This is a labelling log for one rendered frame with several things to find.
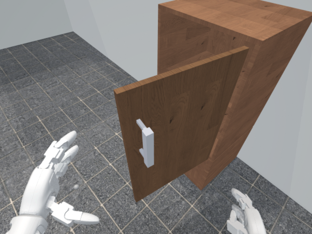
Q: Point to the robot left forearm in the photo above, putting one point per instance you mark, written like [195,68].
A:
[28,224]

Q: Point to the right robot hand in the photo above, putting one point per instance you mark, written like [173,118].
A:
[250,221]

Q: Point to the handle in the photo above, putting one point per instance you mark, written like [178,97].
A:
[148,144]

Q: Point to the cupboard door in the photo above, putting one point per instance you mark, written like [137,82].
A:
[184,108]

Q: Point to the left robot hand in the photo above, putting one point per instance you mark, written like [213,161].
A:
[44,180]

